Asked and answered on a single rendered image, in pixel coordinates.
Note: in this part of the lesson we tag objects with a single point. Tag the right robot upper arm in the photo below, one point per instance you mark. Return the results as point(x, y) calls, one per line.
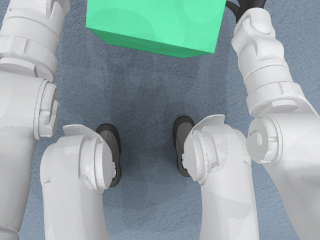
point(287, 144)

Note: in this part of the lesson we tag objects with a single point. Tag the robot thigh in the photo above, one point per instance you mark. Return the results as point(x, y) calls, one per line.
point(228, 199)
point(80, 171)

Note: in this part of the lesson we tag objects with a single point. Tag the robot right forearm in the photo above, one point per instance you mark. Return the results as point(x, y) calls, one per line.
point(270, 87)

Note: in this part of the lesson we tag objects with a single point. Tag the robot left forearm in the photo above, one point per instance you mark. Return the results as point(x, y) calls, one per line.
point(30, 36)

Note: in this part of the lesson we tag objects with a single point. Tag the robot left thigh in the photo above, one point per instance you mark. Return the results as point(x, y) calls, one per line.
point(80, 171)

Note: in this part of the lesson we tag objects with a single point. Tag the left robot upper arm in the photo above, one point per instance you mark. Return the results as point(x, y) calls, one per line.
point(29, 111)

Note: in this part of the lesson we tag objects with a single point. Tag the robot right thigh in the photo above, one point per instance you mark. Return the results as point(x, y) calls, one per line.
point(228, 199)

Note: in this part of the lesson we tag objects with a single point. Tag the carton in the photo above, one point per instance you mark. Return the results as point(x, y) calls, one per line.
point(174, 28)

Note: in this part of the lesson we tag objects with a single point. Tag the right robot hand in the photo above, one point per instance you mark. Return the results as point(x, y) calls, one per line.
point(244, 6)

